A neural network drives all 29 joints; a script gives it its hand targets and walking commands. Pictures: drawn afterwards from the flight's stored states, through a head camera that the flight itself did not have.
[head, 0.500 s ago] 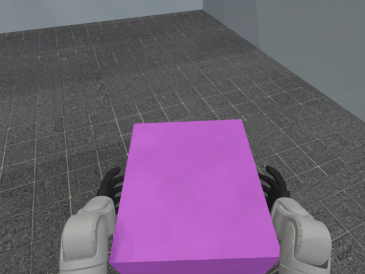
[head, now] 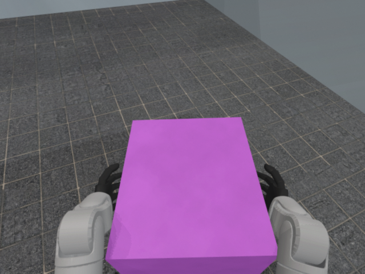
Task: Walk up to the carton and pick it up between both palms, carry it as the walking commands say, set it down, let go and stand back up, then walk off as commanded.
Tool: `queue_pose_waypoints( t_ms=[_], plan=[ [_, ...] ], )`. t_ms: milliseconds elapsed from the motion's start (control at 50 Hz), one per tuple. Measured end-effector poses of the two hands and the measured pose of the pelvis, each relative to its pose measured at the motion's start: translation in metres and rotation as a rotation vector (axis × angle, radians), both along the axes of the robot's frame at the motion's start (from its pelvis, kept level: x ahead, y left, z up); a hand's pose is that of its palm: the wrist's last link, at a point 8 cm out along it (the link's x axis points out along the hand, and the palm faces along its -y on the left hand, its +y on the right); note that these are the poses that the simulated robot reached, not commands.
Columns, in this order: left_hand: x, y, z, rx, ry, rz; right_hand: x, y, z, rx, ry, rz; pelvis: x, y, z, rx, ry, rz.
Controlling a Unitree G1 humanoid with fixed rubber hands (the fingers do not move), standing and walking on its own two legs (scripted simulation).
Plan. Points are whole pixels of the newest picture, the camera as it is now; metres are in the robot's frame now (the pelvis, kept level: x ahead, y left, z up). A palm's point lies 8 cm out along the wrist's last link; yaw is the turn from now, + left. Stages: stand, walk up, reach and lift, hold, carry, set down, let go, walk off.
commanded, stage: carry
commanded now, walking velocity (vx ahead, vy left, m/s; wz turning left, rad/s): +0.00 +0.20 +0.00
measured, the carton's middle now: (189, 205) +0.27 +0.00 -0.01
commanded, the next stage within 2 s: none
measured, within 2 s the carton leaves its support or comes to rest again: neither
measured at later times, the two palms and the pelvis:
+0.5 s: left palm (48, 193) +0.25 +0.27 +0.08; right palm (225, 210) +0.23 -0.06 +0.08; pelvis -0.02 +0.12 -0.01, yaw +0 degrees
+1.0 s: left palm out of the picture +0.18 +0.39 +0.08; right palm (154, 244) +0.16 +0.06 +0.09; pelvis -0.08 +0.24 +0.00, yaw -1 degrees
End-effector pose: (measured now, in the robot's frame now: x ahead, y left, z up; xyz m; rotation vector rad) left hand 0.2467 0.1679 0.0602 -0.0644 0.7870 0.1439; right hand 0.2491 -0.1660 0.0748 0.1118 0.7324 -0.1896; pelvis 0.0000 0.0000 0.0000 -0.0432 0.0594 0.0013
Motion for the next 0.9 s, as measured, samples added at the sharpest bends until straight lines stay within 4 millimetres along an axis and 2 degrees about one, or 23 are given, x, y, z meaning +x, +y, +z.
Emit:
queue_pose_waypoints(
  t_ms=[80, 160, 240, 300, 340, 380, 440, 520, 620, 780, 900],
  plan=[
    [0.011, 0.012, 0.013, 0.004, -0.058, -0.002, 0.006, 0.011, 0.008, 0.005, -0.058, -0.004, -0.006, 0.012, 0.000, 0.001, 0.037, -0.015],
    [0.012, 0.021, 0.012, 0.005, -0.062, -0.011, 0.003, 0.020, 0.004, 0.008, -0.065, -0.017, -0.007, 0.025, -0.002, 0.000, 0.059, -0.015],
    [0.001, 0.029, 0.001, 0.019, -0.018, -0.017, -0.011, 0.029, -0.013, 0.037, -0.020, -0.036, -0.010, 0.041, -0.006, 0.013, 0.059, -0.029],
    [-0.014, 0.041, 0.001, 0.030, 0.028, 0.001, -0.027, 0.041, -0.023, 0.082, 0.030, -0.050, -0.013, 0.054, 0.000, 0.013, 0.043, -0.027],
    [-0.021, 0.049, 0.002, 0.010, 0.019, 0.011, -0.033, 0.049, -0.017, 0.075, 0.022, -0.051, -0.015, 0.063, 0.003, 0.030, 0.034, -0.061],
    [-0.021, 0.058, 0.008, -0.014, -0.022, 0.014, -0.034, 0.058, -0.007, 0.057, -0.017, -0.054, -0.016, 0.073, 0.003, 0.035, 0.036, -0.062],
    [-0.010, 0.075, 0.017, -0.030, -0.091, -0.005, -0.029, 0.076, 0.007, 0.030, -0.085, -0.063, -0.017, 0.094, -0.002, 0.037, 0.035, -0.013],
    [0.000, 0.111, 0.020, -0.006, -0.136, -0.029, -0.023, 0.111, 0.009, 0.012, -0.127, -0.052, -0.021, 0.127, -0.009, 0.056, 0.015, -0.025],
    [-0.021, 0.144, 0.013, 0.026, -0.036, -0.026, -0.035, 0.144, -0.003, 0.009, -0.027, -0.019, -0.034, 0.151, -0.001, 0.026, 0.006, -0.041],
    [-0.061, 0.168, -0.003, 0.008, -0.003, 0.042, -0.065, 0.168, -0.025, 0.068, 0.009, -0.019, -0.063, 0.177, -0.009, 0.062, -0.018, -0.031],
    [-0.065, 0.192, 0.018, 0.020, -0.050, 0.001, -0.083, 0.192, -0.010, 0.076, -0.035, -0.054, -0.073, 0.210, 0.000, 0.055, 0.001, -0.032]
  ],
)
